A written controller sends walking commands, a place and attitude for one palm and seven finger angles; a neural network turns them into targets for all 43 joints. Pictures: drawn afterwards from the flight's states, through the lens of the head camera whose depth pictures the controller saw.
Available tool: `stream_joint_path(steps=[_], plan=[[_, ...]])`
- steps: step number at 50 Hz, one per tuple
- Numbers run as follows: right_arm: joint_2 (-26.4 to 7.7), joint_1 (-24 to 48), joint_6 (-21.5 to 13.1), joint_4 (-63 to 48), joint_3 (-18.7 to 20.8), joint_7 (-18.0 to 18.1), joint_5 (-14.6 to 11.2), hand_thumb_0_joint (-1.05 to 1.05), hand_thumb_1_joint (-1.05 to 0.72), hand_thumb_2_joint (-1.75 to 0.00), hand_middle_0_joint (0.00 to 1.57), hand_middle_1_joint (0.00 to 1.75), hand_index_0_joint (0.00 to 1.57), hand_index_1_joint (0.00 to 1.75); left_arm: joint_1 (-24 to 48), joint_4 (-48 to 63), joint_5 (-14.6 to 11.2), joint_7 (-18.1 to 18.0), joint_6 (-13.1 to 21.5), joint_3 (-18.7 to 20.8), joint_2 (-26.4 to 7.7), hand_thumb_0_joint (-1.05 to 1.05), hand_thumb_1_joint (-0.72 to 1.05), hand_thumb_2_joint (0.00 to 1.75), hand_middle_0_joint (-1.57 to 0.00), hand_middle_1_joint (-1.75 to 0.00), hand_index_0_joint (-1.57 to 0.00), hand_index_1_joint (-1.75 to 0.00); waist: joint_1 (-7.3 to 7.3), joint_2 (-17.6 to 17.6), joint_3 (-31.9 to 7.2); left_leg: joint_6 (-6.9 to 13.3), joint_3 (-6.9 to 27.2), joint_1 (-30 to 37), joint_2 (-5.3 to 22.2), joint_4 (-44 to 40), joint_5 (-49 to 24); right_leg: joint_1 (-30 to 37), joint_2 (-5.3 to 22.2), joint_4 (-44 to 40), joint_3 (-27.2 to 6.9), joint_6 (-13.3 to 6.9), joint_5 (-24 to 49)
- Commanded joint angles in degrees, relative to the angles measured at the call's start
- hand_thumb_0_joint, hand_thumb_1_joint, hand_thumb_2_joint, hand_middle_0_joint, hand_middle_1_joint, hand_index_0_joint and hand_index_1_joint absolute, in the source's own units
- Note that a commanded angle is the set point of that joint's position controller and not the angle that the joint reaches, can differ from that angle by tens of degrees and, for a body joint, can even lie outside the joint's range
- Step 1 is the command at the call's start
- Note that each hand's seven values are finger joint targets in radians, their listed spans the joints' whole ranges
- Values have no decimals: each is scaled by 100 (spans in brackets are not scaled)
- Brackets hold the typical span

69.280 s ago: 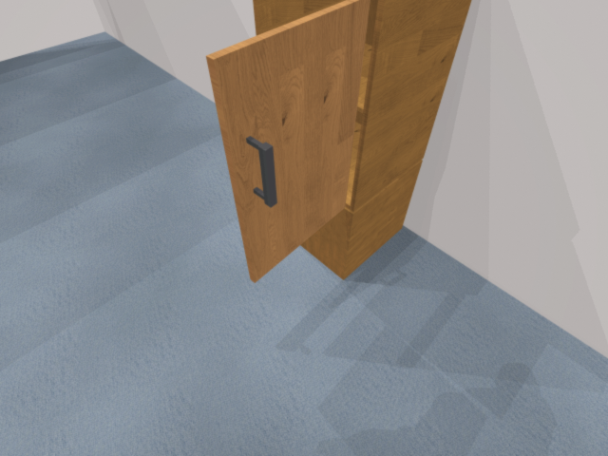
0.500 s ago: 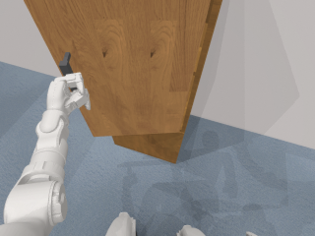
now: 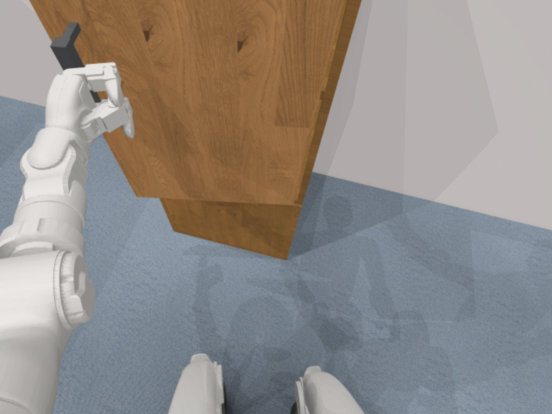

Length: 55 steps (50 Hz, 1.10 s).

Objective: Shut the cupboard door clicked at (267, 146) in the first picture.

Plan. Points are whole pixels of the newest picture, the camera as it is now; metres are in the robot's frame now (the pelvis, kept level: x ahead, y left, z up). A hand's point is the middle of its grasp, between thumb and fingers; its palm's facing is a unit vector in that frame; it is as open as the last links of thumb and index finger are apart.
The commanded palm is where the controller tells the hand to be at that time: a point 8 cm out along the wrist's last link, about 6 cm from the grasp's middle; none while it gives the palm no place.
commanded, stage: push the door shut along its arc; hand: left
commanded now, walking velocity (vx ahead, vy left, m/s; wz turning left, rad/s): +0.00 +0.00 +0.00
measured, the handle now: (88, 79) +0.58 +0.24 +0.11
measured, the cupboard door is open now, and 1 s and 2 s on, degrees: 13 1 0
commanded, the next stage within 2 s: pull the fist back off the door in 0.94 s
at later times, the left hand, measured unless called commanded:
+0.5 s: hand (154, 76) +0.57 +0.14 +0.12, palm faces -0.22 -0.98 -0.02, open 3.0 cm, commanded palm +0.58 +0.18 +0.11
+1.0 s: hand (163, 63) +0.60 +0.13 +0.12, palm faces -0.30 -0.95 -0.03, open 3.1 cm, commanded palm +0.64 +0.12 +0.11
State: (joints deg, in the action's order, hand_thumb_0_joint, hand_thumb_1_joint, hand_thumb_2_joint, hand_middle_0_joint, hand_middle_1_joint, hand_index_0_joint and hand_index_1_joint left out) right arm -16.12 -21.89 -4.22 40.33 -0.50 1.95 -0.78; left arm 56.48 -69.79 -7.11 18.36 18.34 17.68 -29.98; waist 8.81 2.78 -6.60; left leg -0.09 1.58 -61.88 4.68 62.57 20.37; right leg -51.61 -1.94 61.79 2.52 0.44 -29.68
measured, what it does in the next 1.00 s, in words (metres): stands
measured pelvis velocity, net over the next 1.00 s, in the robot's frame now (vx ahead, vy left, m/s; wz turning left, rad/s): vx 0.00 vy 0.01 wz -0.04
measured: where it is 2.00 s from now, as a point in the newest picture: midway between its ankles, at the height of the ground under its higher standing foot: outside the picture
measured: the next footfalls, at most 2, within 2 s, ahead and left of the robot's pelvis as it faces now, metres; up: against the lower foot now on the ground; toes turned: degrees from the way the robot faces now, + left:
none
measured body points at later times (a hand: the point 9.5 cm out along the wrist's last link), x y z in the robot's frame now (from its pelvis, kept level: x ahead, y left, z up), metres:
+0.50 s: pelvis +0.00 +0.01 -0.02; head +0.15 +0.02 +0.41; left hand +0.58 +0.20 +0.12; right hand -0.03 -0.26 -0.12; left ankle +0.09 +0.12 -0.65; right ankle +0.00 -0.13 -0.65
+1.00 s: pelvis +0.00 +0.01 -0.04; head +0.18 +0.05 +0.38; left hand +0.61 +0.19 +0.12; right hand -0.05 -0.25 -0.12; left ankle +0.09 +0.12 -0.65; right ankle +0.00 -0.13 -0.65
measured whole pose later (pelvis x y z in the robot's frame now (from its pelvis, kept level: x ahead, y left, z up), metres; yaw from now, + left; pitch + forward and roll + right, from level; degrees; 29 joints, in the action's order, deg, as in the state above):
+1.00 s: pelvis +0.00 +0.01 -0.04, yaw -3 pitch +28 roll -7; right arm -15.8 -22.8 -6.5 40.6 -3.1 2.1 1.4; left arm 84.0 -79.2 0.0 24.4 8.9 13.5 -40.5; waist 16.2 4.0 -5.4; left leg 1.1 3.1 -77.9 5.4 72.1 23.1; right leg -66.1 -3.0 69.1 3.4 1.5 -31.6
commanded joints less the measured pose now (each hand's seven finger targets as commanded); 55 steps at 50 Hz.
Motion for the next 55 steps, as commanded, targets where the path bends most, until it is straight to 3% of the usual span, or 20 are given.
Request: stream_joint_path(steps=[1,4,7,10,11,12,14,16,23,26,27,31,32,35,37,50,52,53,54,55], plan=[[-1026,-851,-168,-345,346,33,22,0,-90,-90,20,30,20,30,3434,1356,39,120,321,9,-1076,0,90,90,-130,-150,-130,-150,386,768,-2587,190,426,3428,-137,-582,-615,-767,-139,-1034,-53,-210,876],[-1047,-894,-168,-339,315,21,2,0,-90,-90,20,30,20,30,3656,1069,42,163,186,79,-1190,0,90,90,-130,-150,-130,-150,491,606,-2479,204,431,3242,-115,-520,-582,-875,-147,-1020,-41,-177,856],[-1063,-951,-170,-377,305,-2,31,0,-90,-90,20,30,20,30,3813,1124,146,156,186,209,-1440,0,90,90,-130,-150,-130,-150,456,757,-2759,214,408,3222,-115,-421,-716,-862,-152,-951,-72,-184,913],[-1062,-999,-125,-372,277,-13,37,0,-90,-90,20,30,20,30,3862,876,232,195,128,264,-1637,0,90,90,-130,-150,-130,-150,506,750,-2622,209,395,3051,-105,-353,-713,-862,-175,-928,-58,-193,908],[-1046,-1027,-140,-398,276,-24,48,0,-90,-90,20,30,20,30,3938,917,206,227,125,172,-1477,0,90,90,-130,-150,-130,-150,560,757,-2656,236,388,3090,-123,-321,-814,-900,-190,-920,-56,-192,981],[-1089,-1059,-128,-395,291,-12,48,0,-90,-90,20,30,20,30,4008,962,243,247,147,363,-1760,0,90,90,-130,-150,-130,-150,514,770,-2839,213,412,3163,-81,-291,-915,-903,-188,-860,-52,-193,1029],[-1057,-1074,-105,-411,282,-27,46,0,-90,-90,20,30,20,30,4098,867,269,302,68,177,-1577,0,90,90,-130,-150,-130,-150,593,894,-2804,221,390,3142,-93,-235,-949,-1016,-192,-854,-48,-187,1051],[-1075,-1165,-86,-424,267,-29,69,0,-90,-90,20,30,20,30,3997,742,278,322,26,297,-1702,0,90,90,-130,-150,-130,-150,570,827,-2842,221,419,3158,-96,-232,-1089,-966,-214,-819,-12,-209,1120],[-1102,-1300,-17,-386,234,-17,107,0,-90,-90,20,30,20,30,4497,481,460,360,-143,355,-2031,0,90,90,-130,-150,-130,-150,743,791,-2829,255,367,2796,-86,-10,-1113,-1054,-226,-753,-28,-175,1200],[-1092,-1351,-44,-369,258,-21,114,0,-90,-90,20,30,20,30,4669,587,454,461,-156,176,-1804,0,90,90,-130,-150,-130,-150,812,908,-2960,269,377,2933,-95,68,-1261,-1163,-245,-727,-28,-192,1290],[-1124,-1361,-47,-339,262,-1,99,0,-90,-90,20,30,20,30,4818,589,443,492,-166,272,-1977,0,90,90,-130,-150,-130,-150,836,931,-3017,266,370,2925,-67,109,-1234,-1195,-245,-708,-33,-179,1275],[-1110,-1388,-75,-270,219,18,123,0,-90,-90,20,30,20,30,5081,468,444,598,-299,82,-1836,0,90,90,-130,-150,-130,-150,947,1038,-2907,284,387,2876,-85,158,-1184,-1323,-258,-696,9,-195,1223],[-1146,-1408,-85,-258,228,42,112,0,-90,-90,20,30,20,30,5119,485,465,625,-294,187,-2028,0,90,90,-130,-150,-130,-150,934,1037,-3032,278,389,2891,-51,205,-1221,-1352,-256,-654,6,-188,1232],[-1144,-1396,-104,-192,194,63,128,0,-90,-90,20,30,20,30,5307,321,497,664,-407,10,-1870,0,90,90,-130,-150,-130,-150,1046,1077,-2874,281,415,2797,-45,260,-1081,-1534,-256,-631,48,-190,1128],[-1151,-1402,-164,-173,189,71,134,0,-90,-90,20,30,20,30,5466,372,508,690,-402,-78,-1777,0,90,90,-130,-150,-130,-150,1066,1323,-2935,267,453,2971,-25,306,-1199,-1752,-254,-555,75,-210,1143],[-1189,-1435,-324,14,143,90,215,0,-90,-90,20,30,20,30,6211,362,672,664,-661,-478,-1346,0,90,90,-130,-150,-130,-150,1305,1662,-3144,233,687,3236,9,431,-1070,-2380,-260,-314,240,-254,983],[-1181,-1421,-383,16,174,89,210,0,-90,-90,20,30,20,30,6393,519,648,665,-645,-597,-1105,0,90,90,-130,-150,-130,-150,1340,1796,-3277,232,716,3442,15,465,-1139,-2578,-262,-255,255,-249,1001],[-1026,-1698,-379,-155,72,37,346,0,-90,-90,20,30,20,30,6326,561,245,-529,-839,573,-1329,0,90,90,-130,-150,-130,-150,1000,1722,-3105,197,832,3020,95,246,-927,-2296,-205,-297,230,-208,936],[-1016,-1679,-369,-172,101,-63,396,0,-90,-90,20,30,20,30,6198,538,416,-1157,-916,393,-1088,0,90,90,-130,-150,-130,-150,1049,1775,-3266,148,880,3022,101,173,-698,-2313,-212,-219,240,-167,857],[-991,-1784,-336,-141,174,-149,478,0,-90,-90,20,30,20,30,6194,558,484,-1652,-971,407,-766,0,90,90,-130,-150,-130,-150,1156,1424,-3246,152,949,2980,107,143,-544,-2357,-199,-221,281,-122,837]])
